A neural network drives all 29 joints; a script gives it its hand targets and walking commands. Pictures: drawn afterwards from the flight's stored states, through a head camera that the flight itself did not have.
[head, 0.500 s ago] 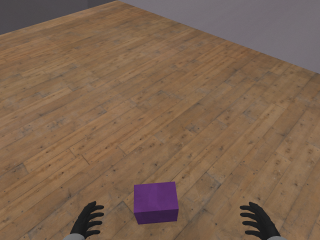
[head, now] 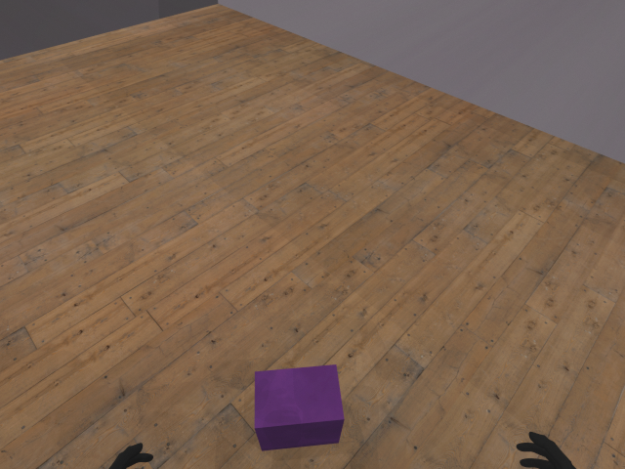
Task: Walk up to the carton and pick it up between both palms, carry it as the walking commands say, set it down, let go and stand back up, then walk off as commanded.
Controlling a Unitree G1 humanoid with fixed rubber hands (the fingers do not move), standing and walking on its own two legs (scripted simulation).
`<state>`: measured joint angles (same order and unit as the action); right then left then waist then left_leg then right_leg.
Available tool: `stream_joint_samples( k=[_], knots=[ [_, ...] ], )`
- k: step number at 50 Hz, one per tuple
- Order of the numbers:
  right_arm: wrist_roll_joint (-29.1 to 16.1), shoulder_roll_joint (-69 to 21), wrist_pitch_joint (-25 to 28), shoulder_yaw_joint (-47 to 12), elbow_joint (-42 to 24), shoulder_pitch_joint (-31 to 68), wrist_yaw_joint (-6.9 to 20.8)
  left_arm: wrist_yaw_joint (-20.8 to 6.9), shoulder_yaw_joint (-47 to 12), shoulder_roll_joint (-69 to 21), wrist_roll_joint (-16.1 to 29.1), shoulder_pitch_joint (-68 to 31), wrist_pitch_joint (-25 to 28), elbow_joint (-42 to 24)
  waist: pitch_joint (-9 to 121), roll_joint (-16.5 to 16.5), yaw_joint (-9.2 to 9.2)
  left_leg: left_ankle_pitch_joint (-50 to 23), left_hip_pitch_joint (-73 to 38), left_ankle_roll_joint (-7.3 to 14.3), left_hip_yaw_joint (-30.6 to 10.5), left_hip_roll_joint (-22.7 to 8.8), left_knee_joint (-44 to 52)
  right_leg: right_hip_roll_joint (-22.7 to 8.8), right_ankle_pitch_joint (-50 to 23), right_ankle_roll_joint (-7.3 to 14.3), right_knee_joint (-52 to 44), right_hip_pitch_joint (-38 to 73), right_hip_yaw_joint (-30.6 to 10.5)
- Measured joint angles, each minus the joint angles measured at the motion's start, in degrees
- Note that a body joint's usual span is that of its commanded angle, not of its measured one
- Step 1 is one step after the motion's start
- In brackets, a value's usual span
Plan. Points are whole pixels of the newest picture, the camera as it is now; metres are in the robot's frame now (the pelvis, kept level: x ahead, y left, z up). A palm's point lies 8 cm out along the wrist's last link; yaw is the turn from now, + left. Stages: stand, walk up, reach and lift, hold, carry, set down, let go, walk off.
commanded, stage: stand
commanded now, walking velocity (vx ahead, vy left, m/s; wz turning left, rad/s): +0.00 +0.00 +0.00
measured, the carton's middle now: (298, 408) +0.42 +0.06 -0.66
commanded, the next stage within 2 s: walk off in 1.34 s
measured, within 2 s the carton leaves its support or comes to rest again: neither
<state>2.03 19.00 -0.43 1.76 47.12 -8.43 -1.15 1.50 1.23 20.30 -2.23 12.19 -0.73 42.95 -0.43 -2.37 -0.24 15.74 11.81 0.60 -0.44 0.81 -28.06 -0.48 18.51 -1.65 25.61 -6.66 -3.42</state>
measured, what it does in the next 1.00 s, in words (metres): stands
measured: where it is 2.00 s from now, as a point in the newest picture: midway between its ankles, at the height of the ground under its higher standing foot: outside the picture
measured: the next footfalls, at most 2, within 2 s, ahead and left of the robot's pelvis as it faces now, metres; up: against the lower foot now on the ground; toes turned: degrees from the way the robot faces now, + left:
left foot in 1.90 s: -0.01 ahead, +0.20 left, +0.00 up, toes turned +2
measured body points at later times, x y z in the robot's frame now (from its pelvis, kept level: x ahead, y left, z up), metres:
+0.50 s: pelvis -0.01 +0.00 +0.00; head -0.02 +0.02 +0.45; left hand +0.09 +0.30 -0.11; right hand +0.10 -0.31 -0.10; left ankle -0.01 +0.11 -0.74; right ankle -0.05 -0.14 -0.74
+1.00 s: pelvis -0.02 +0.00 +0.01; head -0.02 +0.01 +0.46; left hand +0.07 +0.31 -0.12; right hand +0.08 -0.32 -0.10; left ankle -0.01 +0.11 -0.74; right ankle -0.05 -0.14 -0.74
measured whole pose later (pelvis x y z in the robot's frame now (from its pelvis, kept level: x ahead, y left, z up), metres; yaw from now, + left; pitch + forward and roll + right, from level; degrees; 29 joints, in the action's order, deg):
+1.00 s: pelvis -0.02 +0.00 +0.01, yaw +0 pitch -2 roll +0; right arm 1.0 21.6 0.2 0.9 59.1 -6.4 -0.5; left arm 1.1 0.1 22.3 -1.4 10.1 0.3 56.1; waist -1.5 -1.3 -0.1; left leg 10.8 8.6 0.6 -0.5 0.7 -21.8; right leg -0.5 13.8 -1.6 19.9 -3.7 -3.3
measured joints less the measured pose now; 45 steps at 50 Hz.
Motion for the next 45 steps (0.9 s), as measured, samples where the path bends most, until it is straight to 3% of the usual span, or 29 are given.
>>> stream_joint_samples(
  k=[45],
  knots=[
    [-0.9, 2.49, 0.56, -0.83, 11.56, 1.81, 0.6, -0.39, -1.06, 1.88, 0.73, -1.73, 1.02, 12.47, -0.98, 1.01, 0.14, -4.74, -3.12, -0.02, -0.07, -0.07, 6.01, -0.1, -4.48, 0.05, -5.46, 2.84, 0.05]
  ],
)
